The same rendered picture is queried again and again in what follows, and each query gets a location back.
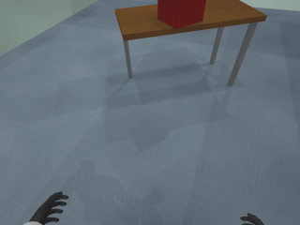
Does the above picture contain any robot left hand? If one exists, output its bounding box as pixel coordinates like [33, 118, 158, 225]
[29, 191, 68, 225]

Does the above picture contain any robot right hand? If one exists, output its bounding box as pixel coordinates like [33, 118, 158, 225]
[240, 213, 264, 225]

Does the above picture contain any table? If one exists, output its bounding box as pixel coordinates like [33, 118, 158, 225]
[115, 0, 267, 86]

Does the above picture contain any carton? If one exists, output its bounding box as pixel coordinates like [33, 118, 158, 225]
[157, 0, 206, 29]

